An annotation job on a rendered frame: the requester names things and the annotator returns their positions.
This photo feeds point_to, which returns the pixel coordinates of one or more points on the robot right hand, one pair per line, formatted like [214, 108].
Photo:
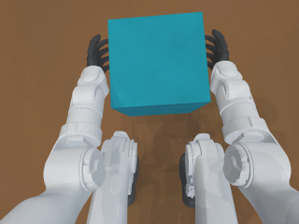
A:
[220, 48]

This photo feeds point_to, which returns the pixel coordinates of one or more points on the robot right foot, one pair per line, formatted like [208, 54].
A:
[189, 201]

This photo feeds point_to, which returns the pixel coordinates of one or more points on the right robot forearm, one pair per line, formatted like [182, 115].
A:
[240, 118]

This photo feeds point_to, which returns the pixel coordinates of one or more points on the robot left hand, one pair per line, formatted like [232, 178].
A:
[94, 54]

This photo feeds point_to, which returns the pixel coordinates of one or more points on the right robot shin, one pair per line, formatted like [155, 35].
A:
[190, 185]

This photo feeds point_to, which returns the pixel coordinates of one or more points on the robot left upper arm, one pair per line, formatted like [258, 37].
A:
[71, 175]

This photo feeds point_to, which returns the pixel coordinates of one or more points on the robot right upper arm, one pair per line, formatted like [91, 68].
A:
[261, 170]

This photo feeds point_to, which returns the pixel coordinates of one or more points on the left robot forearm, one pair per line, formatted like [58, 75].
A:
[85, 113]

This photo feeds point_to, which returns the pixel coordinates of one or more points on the carton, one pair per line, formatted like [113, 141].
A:
[158, 64]

